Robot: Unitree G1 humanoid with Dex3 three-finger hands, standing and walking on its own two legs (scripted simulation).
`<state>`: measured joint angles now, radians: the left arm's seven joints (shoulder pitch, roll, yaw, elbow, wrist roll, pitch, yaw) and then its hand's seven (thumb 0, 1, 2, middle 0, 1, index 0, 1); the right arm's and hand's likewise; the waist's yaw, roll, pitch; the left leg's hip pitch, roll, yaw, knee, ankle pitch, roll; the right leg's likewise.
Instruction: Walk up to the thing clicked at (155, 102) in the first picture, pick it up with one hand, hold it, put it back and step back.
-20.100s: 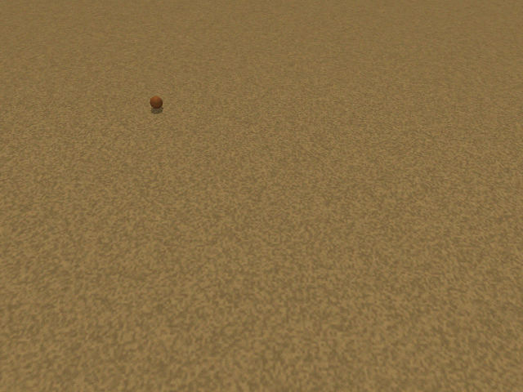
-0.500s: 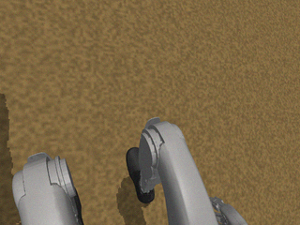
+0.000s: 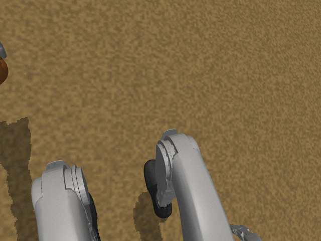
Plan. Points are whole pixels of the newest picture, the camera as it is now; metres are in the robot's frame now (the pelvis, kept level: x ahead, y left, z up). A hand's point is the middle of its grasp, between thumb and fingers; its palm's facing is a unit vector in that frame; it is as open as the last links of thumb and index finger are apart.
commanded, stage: lift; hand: left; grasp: from above
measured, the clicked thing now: out of the picture +0.54 +0.28 -0.16
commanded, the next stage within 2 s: hold in 1.48 s
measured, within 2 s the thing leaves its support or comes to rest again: neither
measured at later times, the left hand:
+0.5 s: hand out of the picture +0.46 +0.30 +0.02, palm faces -0.44 -0.09 -0.90, open 10.0 cm
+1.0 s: hand out of the picture +0.39 +0.25 +0.21, palm faces -0.42 -0.11 -0.90, open 10.0 cm
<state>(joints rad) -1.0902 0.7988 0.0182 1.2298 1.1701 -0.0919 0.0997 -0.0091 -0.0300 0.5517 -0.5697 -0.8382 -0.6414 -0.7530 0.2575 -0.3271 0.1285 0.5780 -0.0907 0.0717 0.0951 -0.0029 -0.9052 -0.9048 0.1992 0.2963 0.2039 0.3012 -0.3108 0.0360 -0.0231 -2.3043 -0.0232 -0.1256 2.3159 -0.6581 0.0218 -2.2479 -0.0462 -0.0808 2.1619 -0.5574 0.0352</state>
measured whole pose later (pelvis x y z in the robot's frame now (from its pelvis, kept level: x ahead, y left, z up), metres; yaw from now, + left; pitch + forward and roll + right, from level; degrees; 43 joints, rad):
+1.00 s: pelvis +0.04 -0.01 +0.28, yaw +6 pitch +21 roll -2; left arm -0.45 0.46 -0.14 0.82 0.98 -0.01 0.11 -0.01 -0.01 0.52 -0.57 -0.82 -0.64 -0.75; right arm 0.22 -0.24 -0.01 0.71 0.04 0.01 -0.06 0.00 -0.91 -0.90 0.20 0.30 0.20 0.30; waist -0.09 0.04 -0.16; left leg -1.16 0.03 -0.03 1.35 -0.55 0.00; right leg -1.18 -0.02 -0.02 1.28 -0.46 0.02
